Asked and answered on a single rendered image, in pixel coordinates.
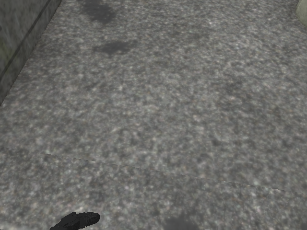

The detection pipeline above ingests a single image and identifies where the left robot hand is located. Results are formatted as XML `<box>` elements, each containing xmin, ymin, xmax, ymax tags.
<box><xmin>50</xmin><ymin>212</ymin><xmax>100</xmax><ymax>230</ymax></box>

